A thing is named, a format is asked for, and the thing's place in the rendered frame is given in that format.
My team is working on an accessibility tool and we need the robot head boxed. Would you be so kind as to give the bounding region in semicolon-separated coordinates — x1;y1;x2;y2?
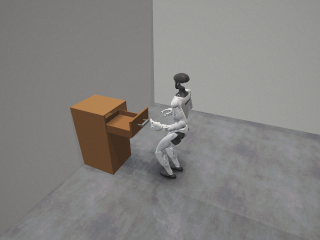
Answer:
173;73;190;98

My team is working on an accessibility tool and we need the right robot hand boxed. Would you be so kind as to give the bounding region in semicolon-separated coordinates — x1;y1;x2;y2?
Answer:
162;108;173;117

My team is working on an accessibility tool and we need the handle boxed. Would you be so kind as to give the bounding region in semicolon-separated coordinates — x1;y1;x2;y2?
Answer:
137;119;149;127

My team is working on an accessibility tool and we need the drawer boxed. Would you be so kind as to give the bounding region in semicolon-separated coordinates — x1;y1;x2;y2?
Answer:
105;107;149;139

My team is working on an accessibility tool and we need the cabinet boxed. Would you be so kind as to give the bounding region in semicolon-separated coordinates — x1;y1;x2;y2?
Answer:
70;94;131;175

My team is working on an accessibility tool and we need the robot left upper arm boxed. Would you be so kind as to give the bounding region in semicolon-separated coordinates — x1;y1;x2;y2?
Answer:
171;97;187;127

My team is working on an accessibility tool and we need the robot left thigh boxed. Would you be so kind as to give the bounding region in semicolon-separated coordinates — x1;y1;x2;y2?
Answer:
156;132;183;156

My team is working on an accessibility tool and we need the left robot hand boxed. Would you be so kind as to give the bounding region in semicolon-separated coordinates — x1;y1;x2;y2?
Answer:
150;119;162;131

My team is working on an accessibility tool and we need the left robot forearm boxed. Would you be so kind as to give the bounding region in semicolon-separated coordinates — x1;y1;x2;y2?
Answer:
160;121;185;132

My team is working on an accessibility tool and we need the robot right upper arm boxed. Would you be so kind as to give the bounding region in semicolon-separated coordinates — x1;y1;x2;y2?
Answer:
185;89;193;110

